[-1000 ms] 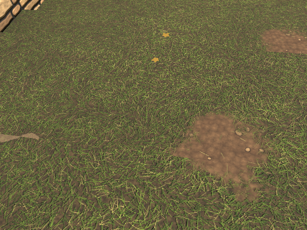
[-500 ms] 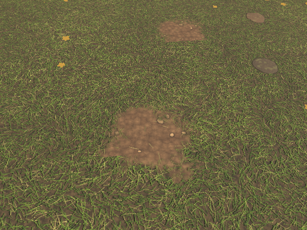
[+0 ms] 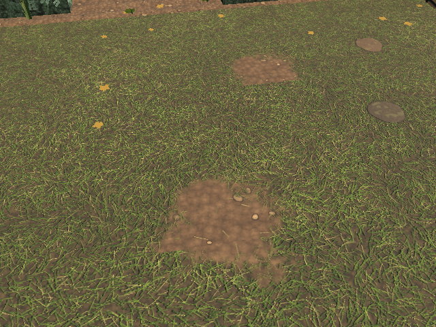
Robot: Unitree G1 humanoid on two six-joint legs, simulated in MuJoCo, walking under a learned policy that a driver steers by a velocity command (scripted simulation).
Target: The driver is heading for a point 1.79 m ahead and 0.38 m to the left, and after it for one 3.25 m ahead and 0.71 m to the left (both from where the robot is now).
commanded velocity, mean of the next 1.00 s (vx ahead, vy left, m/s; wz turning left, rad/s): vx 0.45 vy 0.00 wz -0.01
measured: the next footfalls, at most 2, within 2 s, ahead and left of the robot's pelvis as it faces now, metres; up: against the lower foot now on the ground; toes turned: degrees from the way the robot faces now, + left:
left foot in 0.06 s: +0.06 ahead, +0.09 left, +0.00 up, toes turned +1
right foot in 0.68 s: +0.50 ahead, -0.10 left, -0.17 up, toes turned -3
